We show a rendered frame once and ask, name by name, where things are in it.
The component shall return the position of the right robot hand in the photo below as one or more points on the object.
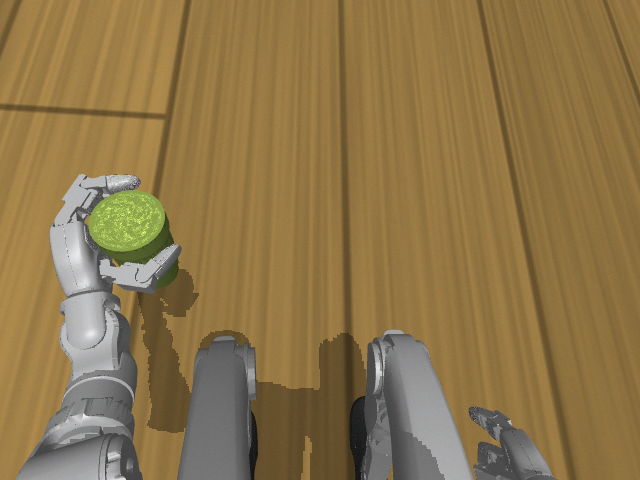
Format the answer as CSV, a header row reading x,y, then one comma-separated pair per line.
x,y
517,459

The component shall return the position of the left robot hand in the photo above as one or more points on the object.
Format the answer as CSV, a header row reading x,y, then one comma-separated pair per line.
x,y
79,262

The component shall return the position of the right robot foot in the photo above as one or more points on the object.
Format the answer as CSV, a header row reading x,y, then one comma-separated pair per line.
x,y
358,436

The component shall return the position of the left robot arm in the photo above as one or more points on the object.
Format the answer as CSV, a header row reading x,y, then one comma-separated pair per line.
x,y
91,436

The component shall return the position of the cup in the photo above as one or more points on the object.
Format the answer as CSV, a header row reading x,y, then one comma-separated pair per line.
x,y
132,226

